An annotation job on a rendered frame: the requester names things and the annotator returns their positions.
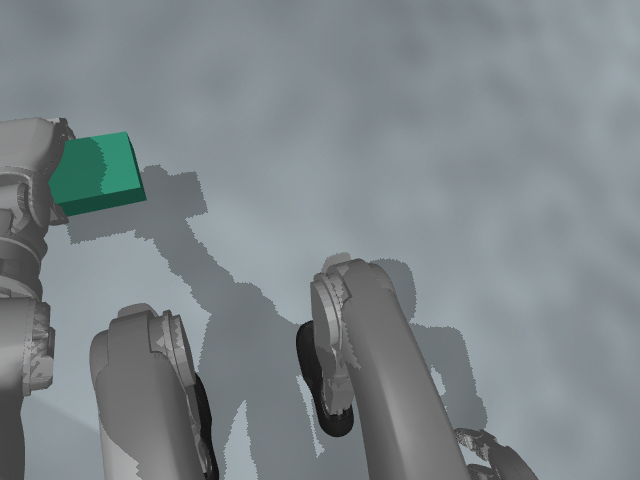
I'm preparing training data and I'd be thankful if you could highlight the left robot hand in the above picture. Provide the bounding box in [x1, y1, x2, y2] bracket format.
[0, 117, 76, 226]

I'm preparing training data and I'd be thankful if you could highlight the left robot arm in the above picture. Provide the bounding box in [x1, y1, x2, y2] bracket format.
[0, 167, 55, 480]

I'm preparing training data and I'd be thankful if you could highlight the right robot foot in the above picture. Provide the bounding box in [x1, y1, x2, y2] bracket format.
[296, 320, 354, 437]

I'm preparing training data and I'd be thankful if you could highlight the carton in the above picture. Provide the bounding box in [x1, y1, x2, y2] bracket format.
[48, 132, 147, 217]

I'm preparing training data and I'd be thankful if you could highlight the right robot hand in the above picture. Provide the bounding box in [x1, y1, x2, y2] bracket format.
[454, 428, 539, 480]

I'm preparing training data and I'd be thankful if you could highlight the left robot foot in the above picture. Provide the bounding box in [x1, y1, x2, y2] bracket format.
[193, 373, 219, 480]

